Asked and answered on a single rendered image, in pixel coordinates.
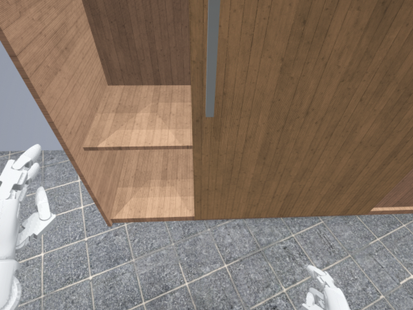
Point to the handle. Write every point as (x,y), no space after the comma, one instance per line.
(211,59)

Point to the robot left hand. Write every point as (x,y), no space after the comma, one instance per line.
(14,180)

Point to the robot right hand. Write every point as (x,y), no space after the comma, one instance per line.
(332,297)

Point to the wardrobe door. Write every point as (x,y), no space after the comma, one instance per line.
(401,195)
(313,111)

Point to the left robot forearm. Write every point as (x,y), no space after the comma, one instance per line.
(10,288)

